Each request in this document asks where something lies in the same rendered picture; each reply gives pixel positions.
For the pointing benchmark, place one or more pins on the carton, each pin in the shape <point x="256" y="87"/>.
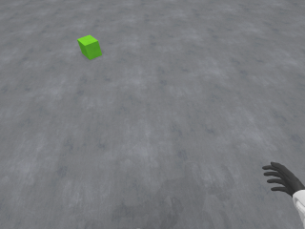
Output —
<point x="89" y="46"/>

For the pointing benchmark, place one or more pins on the robot right forearm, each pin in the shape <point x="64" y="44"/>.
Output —
<point x="299" y="202"/>

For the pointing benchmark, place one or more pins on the robot right hand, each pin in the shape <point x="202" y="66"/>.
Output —
<point x="287" y="178"/>

